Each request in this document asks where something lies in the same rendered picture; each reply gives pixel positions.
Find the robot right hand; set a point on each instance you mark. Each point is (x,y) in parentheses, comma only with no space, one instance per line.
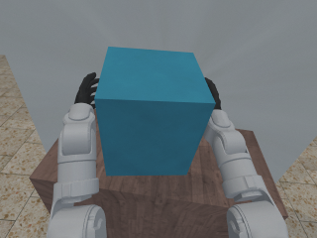
(214,93)

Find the robot right upper arm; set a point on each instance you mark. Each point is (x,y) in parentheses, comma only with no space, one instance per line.
(258,219)

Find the robot left upper arm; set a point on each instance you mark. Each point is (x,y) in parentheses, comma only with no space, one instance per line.
(81,221)

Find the carton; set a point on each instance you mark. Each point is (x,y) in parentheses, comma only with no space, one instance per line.
(152,110)

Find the robot left forearm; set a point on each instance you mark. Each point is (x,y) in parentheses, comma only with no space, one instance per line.
(76,156)

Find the pedestal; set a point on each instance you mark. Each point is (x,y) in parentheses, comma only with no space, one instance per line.
(170,206)

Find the robot right forearm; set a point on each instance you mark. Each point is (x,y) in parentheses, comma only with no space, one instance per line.
(240,178)

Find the robot left hand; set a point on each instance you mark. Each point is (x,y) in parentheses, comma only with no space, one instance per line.
(85,90)

